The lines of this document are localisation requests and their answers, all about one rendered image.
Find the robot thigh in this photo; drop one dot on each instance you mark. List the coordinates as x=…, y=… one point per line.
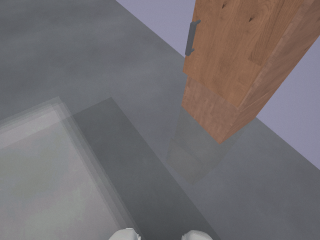
x=125, y=234
x=196, y=235

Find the left robot thigh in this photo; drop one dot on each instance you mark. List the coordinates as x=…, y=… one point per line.
x=125, y=234

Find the handle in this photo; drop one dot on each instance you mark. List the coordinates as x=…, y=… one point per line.
x=190, y=39

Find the right robot thigh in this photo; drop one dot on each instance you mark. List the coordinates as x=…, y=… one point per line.
x=196, y=235

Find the cupboard door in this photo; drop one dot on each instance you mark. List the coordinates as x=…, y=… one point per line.
x=234, y=40

